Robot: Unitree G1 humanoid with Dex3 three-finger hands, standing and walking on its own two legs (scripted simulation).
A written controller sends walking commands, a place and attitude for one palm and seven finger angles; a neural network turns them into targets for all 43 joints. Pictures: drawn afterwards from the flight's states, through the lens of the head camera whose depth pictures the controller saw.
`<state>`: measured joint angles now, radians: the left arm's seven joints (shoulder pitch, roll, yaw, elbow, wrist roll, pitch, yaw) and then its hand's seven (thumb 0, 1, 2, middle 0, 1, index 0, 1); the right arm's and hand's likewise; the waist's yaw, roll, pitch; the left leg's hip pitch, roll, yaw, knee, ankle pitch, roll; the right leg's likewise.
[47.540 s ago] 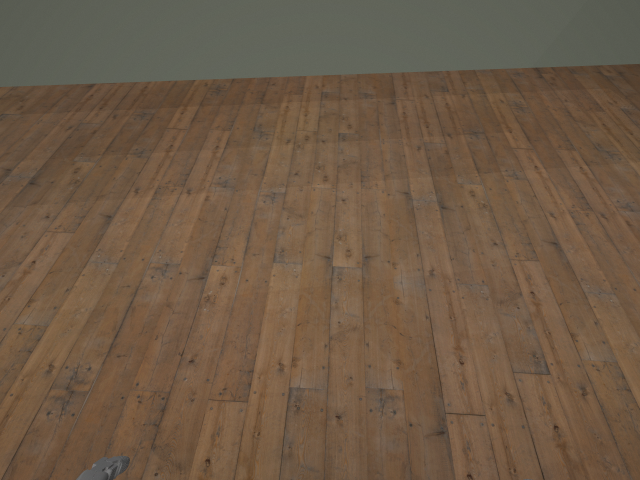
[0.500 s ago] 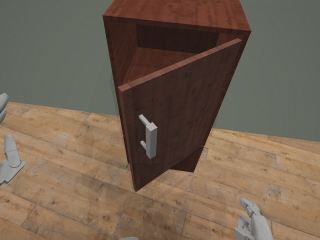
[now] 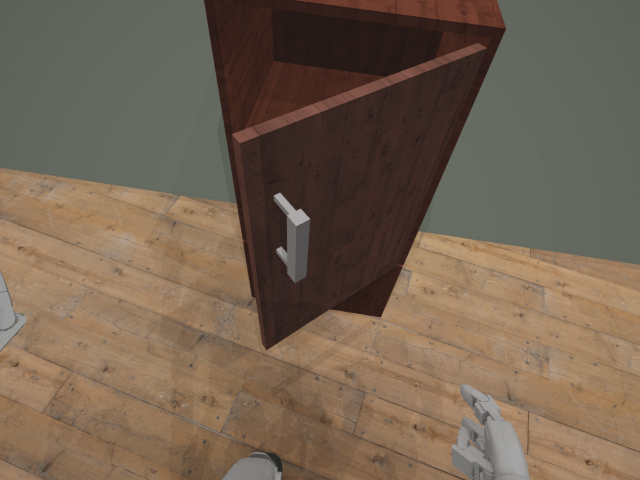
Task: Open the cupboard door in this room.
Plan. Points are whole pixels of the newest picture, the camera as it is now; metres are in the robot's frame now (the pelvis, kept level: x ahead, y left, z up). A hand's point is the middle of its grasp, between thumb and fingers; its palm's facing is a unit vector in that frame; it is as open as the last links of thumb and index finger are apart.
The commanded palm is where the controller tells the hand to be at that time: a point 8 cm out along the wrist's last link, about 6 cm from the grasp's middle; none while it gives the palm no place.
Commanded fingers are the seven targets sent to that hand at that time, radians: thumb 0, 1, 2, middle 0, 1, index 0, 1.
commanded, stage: step back with the hand held close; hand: left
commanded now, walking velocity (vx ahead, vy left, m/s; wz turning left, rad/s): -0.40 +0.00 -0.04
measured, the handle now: (289, 239) +0.42 +0.09 +0.03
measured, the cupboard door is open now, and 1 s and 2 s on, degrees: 44 44 44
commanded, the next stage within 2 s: stop stepping back and stand still in 0.28 s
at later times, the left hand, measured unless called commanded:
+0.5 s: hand out of the picture +0.07 +0.23 +0.17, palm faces +0.34 -0.78 -0.53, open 7.4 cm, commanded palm +0.02 +0.27 +0.19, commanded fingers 0.00 0.90 0.90 -0.20 -0.30 -0.20 -0.30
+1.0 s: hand out of the picture -0.02 +0.21 +0.18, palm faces +0.47 -0.72 -0.51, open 7.4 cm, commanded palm -0.08 +0.25 +0.19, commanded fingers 0.00 0.90 0.90 -0.20 -0.30 -0.20 -0.30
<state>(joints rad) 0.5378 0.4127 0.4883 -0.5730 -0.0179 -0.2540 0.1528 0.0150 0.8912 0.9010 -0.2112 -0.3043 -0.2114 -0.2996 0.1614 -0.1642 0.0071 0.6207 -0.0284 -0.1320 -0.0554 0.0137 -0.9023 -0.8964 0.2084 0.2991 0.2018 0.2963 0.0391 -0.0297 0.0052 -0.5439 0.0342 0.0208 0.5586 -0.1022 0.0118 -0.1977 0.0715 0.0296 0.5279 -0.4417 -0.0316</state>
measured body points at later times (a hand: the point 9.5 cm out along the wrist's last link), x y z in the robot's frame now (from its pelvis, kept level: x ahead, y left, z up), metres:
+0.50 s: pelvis -0.13 -0.03 +0.02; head -0.11 -0.01 +0.46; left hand +0.05 +0.27 +0.20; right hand +0.06 -0.26 -0.05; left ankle +0.00 +0.09 -0.72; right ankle -0.16 -0.14 -0.70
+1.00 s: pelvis -0.20 -0.06 +0.00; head -0.23 -0.06 +0.45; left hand -0.05 +0.25 +0.21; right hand -0.07 -0.30 -0.09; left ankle -0.25 +0.10 -0.72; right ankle -0.17 -0.13 -0.72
